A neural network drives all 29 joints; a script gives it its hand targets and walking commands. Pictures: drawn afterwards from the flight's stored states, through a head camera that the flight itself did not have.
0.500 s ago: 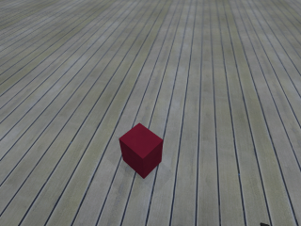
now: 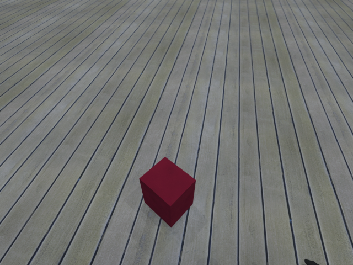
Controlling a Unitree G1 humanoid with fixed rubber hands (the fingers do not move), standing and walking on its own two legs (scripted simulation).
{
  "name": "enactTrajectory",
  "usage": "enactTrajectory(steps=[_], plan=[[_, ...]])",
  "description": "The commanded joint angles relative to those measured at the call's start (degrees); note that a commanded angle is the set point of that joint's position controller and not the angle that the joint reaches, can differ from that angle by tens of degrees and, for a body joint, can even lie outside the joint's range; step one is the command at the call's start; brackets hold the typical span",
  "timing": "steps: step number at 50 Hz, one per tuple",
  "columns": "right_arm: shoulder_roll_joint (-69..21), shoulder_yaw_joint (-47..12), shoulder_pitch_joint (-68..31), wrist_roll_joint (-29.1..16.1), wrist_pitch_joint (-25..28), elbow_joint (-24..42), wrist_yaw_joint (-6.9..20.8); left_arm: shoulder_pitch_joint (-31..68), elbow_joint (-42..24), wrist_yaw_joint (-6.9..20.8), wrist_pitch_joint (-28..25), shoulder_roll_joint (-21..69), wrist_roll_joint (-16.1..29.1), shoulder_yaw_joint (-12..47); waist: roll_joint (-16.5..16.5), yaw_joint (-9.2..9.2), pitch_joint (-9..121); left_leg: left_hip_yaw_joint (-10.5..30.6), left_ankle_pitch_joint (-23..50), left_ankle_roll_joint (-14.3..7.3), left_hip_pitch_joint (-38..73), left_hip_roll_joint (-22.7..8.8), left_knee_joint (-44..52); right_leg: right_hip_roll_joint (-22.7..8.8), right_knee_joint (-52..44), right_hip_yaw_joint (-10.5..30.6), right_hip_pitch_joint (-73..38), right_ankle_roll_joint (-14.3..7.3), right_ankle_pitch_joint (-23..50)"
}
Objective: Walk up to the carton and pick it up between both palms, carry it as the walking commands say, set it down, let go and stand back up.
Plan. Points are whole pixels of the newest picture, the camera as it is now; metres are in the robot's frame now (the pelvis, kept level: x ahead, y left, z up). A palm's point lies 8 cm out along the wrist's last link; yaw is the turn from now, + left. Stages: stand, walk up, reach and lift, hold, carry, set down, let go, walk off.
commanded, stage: walk up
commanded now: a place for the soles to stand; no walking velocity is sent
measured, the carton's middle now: (168, 192) +0.63 +0.04 -0.61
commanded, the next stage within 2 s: none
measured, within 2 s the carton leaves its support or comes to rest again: neither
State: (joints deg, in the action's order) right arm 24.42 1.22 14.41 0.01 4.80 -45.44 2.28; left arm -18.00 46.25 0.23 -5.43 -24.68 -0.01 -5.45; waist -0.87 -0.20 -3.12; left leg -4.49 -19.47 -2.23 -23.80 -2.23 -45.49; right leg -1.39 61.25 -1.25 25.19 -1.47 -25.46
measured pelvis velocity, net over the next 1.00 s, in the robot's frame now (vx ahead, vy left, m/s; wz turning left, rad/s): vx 0.14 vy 0.02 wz -0.01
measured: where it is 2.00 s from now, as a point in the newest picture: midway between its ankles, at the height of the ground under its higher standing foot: outside the picture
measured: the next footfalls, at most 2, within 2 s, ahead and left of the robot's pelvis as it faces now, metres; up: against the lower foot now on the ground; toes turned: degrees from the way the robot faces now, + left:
right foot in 0.18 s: +0.14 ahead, -0.14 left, +0.00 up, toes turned -2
left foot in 0.46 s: +0.24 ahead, +0.12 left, +0.00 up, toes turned +4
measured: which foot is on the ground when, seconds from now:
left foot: down 0.00-0.18, up 0.20-0.44, down 0.46-1.00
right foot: up 0.00-0.16, down 0.18-0.48, up 0.50-0.72, down 0.74-1.00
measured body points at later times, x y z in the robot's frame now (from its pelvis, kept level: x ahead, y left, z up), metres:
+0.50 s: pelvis +0.11 +0.02 -0.01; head +0.14 +0.02 +0.44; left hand +0.15 +0.36 -0.10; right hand +0.22 -0.29 -0.11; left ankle +0.20 +0.12 -0.71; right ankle +0.10 -0.13 -0.70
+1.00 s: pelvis +0.14 +0.02 +0.00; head +0.18 +0.02 +0.44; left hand +0.24 +0.37 -0.10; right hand +0.24 -0.29 -0.11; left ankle +0.20 +0.12 -0.71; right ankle +0.15 -0.11 -0.71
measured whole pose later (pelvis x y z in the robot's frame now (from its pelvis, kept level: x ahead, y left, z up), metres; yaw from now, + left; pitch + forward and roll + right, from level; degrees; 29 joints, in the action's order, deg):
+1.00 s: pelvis +0.14 +0.02 +0.00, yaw +0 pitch +0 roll -1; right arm 24.4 1.2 13.3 0.0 2.8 -46.6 0.8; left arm -12.7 50.0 -0.7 -3.9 -24.6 0.0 -5.3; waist -1.7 -0.4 -4.1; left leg -4.5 -20.4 -2.7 -26.6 -1.7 -47.3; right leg -2.0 47.0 -2.4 22.2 -0.3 -24.4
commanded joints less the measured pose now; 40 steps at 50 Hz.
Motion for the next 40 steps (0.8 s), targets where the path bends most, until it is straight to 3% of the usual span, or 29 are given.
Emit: enactTrajectory(steps=[1, 4, 5, 6, 7, 8, 9, 10, 11, 13, 14, 17, 19, 20, 21, 22, 23, 24, 26, 27, 29, 32, 34, 35, 36, 37, 38, 39, 40], plan=[[17.5, 6.7, 4.2, 1.3, 0.4, 3.0, -0.1, -0.7, -1.6, 1.2, -0.8, -13.1, -0.8, -3.2, -8.7, 2.85, -6.4, 23.0, -21.4, -12.5, 0.0, -14.6, 29.2, -2.8, -6.9, 0.4, 9.8, 0.4, -3.5], [17.8, 6.9, 2.2, 1.1, -0.2, 4.1, 0.5, -0.9, -1.4, 1.3, -1.1, -12.1, -0.7, -3.3, -10.7, 2.05, -3.9, 20.2, -18.3, -12.5, -0.1, -14.8, 27.6, -1.7, -15.3, -1.0, 2.8, 0.2, -1.9], [17.3, 6.6, 0.7, 0.9, -0.5, 4.4, 0.7, -2.4, -0.5, 1.3, -1.4, -11.9, -0.7, -3.4, -8.4, 0.95, -2.6, 17.6, -17.2, -11.9, -1.3, -13.8, 25.2, -1.1, -20.5, -2.2, -2.6, -0.1, 0.9], [16.0, 6.2, -1.4, 0.7, -1.0, 5.4, 0.9, -6.5, 0.3, 0.9, -1.8, -11.2, -0.8, -3.4, -6.4, -2.21, 0.3, 12.7, -15.1, -9.5, -4.1, -11.3, 18.6, 0.8, -27.1, -4.3, -11.6, -0.8, 5.6], [12.5, 5.1, -2.5, 0.7, -1.4, 6.0, 0.9, -12.7, 2.1, 0.0, -2.6, -12.7, -1.3, -4.2, 0.8, -5.70, 4.4, 7.8, -12.1, -6.6, -10.3, -7.7, 3.6, 1.9, -31.2, -1.2, -22.9, -1.7, 3.3], [6.9, 3.3, -2.6, 0.4, -1.2, 7.9, 0.7, -16.9, 2.3, -1.0, -3.0, -19.0, -2.3, -5.9, 15.7, -7.80, 4.3, 1.1, -8.0, -1.8, -23.3, -0.7, -15.8, -10.1, -40.4, 23.6, -29.7, -6.2, -9.2], [9.0, 3.8, -4.4, 0.4, -1.4, 8.6, 0.2, -14.5, -0.4, -1.5, -3.2, -23.5, -2.0, -5.9, 12.6, -7.14, 3.6, 5.8, -12.1, 0.3, -31.1, 3.1, -21.6, -22.0, -46.1, 46.0, -29.3, -12.9, -7.9], [13.8, 5.0, -7.3, 0.7, -1.4, 7.9, -0.4, -10.5, -1.0, -1.6, -3.0, -22.0, -0.7, -5.3, 2.6, -5.08, 1.1, 11.1, -10.7, -0.1, -29.8, 0.3, -22.3, -21.8, -45.0, 43.2, -26.0, -15.1, -5.4], [14.5, 5.5, -5.7, 0.9, -1.5, 7.0, -0.2, -7.6, -1.5, -1.7, -2.9, -20.8, -0.2, -5.0, 0.5, -3.32, 1.5, 9.3, -7.6, 0.0, -27.9, -2.5, -22.6, -20.6, -41.3, 38.3, -24.4, -14.5, -0.4], [13.6, 5.5, -1.7, 0.6, -0.9, 5.5, 0.0, -5.9, -2.5, -1.8, -2.8, -18.4, -0.4, -4.4, 4.4, -2.32, 2.8, 8.0, -8.4, 0.6, -23.1, -3.8, -17.4, -19.1, -35.5, 29.7, -22.3, -14.6, 18.4], [13.0, 5.5, -1.3, 0.7, -0.9, 5.5, 0.2, -6.6, -2.9, -1.7, -2.7, -16.5, -0.5, -4.1, 3.8, -2.39, 3.9, 7.3, -9.2, 1.0, -21.5, -3.6, -15.2, -18.2, -34.2, 25.7, -22.2, -14.0, 23.6], [12.0, 5.3, -3.0, 0.7, -1.0, 6.3, 0.4, -8.0, -3.3, -1.9, -2.8, -17.3, -0.9, -3.8, 8.5, -2.75, 6.3, 5.8, -5.9, 1.1, -17.2, -4.2, -8.8, -18.6, -30.9, 22.4, -19.9, -15.1, 32.8], [10.7, 5.1, -1.4, 0.7, -0.6, 5.4, 0.0, -3.7, -4.6, -1.8, -2.1, -16.4, -0.6, -2.8, 9.4, -0.60, 7.5, 1.7, -1.9, 0.4, -6.6, -2.5, -2.0, -16.0, -27.5, 15.9, -12.2, -12.8, 36.7], [10.1, 5.2, 2.9, 0.7, -0.3, 3.9, -0.4, -0.3, -5.3, -1.7, -1.6, -15.3, -0.3, -2.0, 9.8, 2.30, 9.0, 0.4, 4.9, -0.7, 3.0, -1.5, 4.3, -13.9, -24.2, 12.0, -5.7, -10.3, 34.0], [11.3, 5.9, 6.7, 1.3, 0.0, 1.7, -1.1, 0.3, -5.6, -1.6, -1.1, -12.5, -0.1, -0.7, 6.4, 3.88, 10.7, 0.5, 7.2, -1.9, 12.4, 0.6, 7.9, -10.7, -17.4, 8.5, -0.2, -7.5, 31.0], [15.6, 7.0, 10.9, 1.6, 0.4, 0.5, -2.0, -2.1, -5.6, -1.5, -0.9, -8.5, 0.0, 0.6, -7.5, 5.63, 14.4, 14.0, 4.5, -4.4, 19.4, -7.9, 15.0, -6.0, -1.3, 2.5, 6.2, -4.0, 23.0], [19.5, 7.3, 8.2, 1.5, 0.4, 2.8, -2.3, -2.0, -6.4, -1.6, -0.5, -6.3, 0.0, 0.7, -16.7, 4.30, 11.0, 35.1, 0.8, -9.4, 20.3, -18.6, 23.6, 1.2, 4.7, -0.5, 17.7, 0.4, -3.7], [19.3, 7.2, 5.4, 0.4, 0.1, 4.3, -2.2, -2.8, -4.0, -2.1, 0.4, -11.8, -0.2, -0.9, -8.8, 3.92, 8.8, 38.2, -5.4, -13.2, 17.6, -21.5, 26.0, 0.8, 5.9, 2.8, 17.3, 0.1, -8.4], [15.4, 6.3, 0.5, 0.2, -0.6, 3.9, -2.4, -3.7, -1.0, -1.7, 1.5, -13.1, -0.7, -1.1, -3.8, 1.20, 2.2, 28.9, -9.4, -11.4, 7.9, -16.9, 24.8, -2.6, 2.8, 2.6, 13.1, 0.2, -5.6], [15.3, 6.1, 0.1, 0.8, -0.8, 3.9, -2.3, -4.1, -0.3, -1.5, 1.5, -12.1, -0.9, -1.3, -6.2, 1.05, 0.6, 26.2, -10.1, -9.9, 3.7, -15.3, 24.8, -2.9, 0.8, 1.6, 10.4, -0.3, -4.3], [15.8, 5.9, -0.4, 1.5, -1.3, 3.7, -2.2, -4.3, 0.6, -1.1, 1.5, -11.9, -0.5, -1.7, -9.8, 0.85, -1.4, 21.4, -7.5, -10.5, -0.8, -13.4, 22.7, -1.7, -5.1, -0.1, 5.3, 0.2, -6.2], [15.4, 5.5, -1.3, 1.5, -1.8, 3.7, -1.9, -4.6, 1.5, -1.2, 1.3, -11.1, -0.8, -2.0, -8.9, 0.01, 0.6, 20.0, -4.6, -10.6, -3.4, -13.8, 20.2, -0.5, -14.5, -1.3, -2.5, -0.4, -3.0], [12.5, 4.2, -4.3, 0.7, -2.3, 4.3, -1.6, -5.3, 2.0, -1.5, 0.4, -10.7, -1.4, -1.9, -6.1, -2.78, 2.9, 15.1, -4.2, -6.4, -6.5, -10.9, 13.3, 0.7, -27.4, 0.1, -11.5, -1.8, 2.0], [9.8, 3.4, -2.7, 0.2, -2.2, 4.6, -1.6, -5.3, 1.6, -1.9, -0.2, -12.8, -2.5, -2.3, 1.6, -2.87, 5.2, 11.5, -3.2, -3.2, -9.3, -8.3, 3.9, -4.8, -33.3, 10.4, -14.6, -3.6, -0.8], [7.8, 2.9, -2.0, -0.1, -2.4, 4.6, -1.6, -2.2, 0.5, -2.1, -0.8, -16.5, -2.7, -2.6, 10.2, -1.24, 4.5, 5.9, -4.3, 0.6, -13.0, -2.4, -4.1, -14.6, -38.9, 29.2, -13.0, -8.4, -3.5], [9.8, 3.3, -3.2, -0.2, -2.6, 4.2, -1.8, 2.9, -0.8, -1.9, -0.7, -18.2, -2.2, -2.4, 6.4, 0.01, 4.7, 4.7, -9.1, 0.4, -8.4, -2.1, -2.2, -17.4, -36.7, 27.5, -8.8, -11.3, 1.2], [11.5, 4.2, -2.6, 0.2, -2.5, 2.3, -1.7, 6.9, -0.8, -1.9, -0.1, -17.2, -1.7, -1.8, 4.4, 1.64, 5.1, 4.8, -8.9, -0.1, -1.5, -1.3, 0.7, -15.7, -33.2, 22.1, -3.1, -11.0, -0.5], [11.5, 4.5, -0.5, 0.4, -1.9, 0.9, -1.8, 8.9, -1.0, -1.6, 0.4, -14.4, -1.3, -0.6, 3.4, 3.53, 5.3, 6.1, -6.1, -0.6, 5.5, -0.7, 5.5, -12.7, -29.1, 17.6, 2.2, -8.9, 1.9], [12.7, 4.7, 0.7, 0.7, -1.3, 0.4, -2.1, 9.1, -0.7, -1.5, 0.7, -11.3, -0.9, 0.3, -0.7, 3.87, 5.2, 11.2, -4.8, -1.7, 9.6, -4.4, 13.1, -7.9, -23.6, 10.3, 5.3, -5.1, 5.6]])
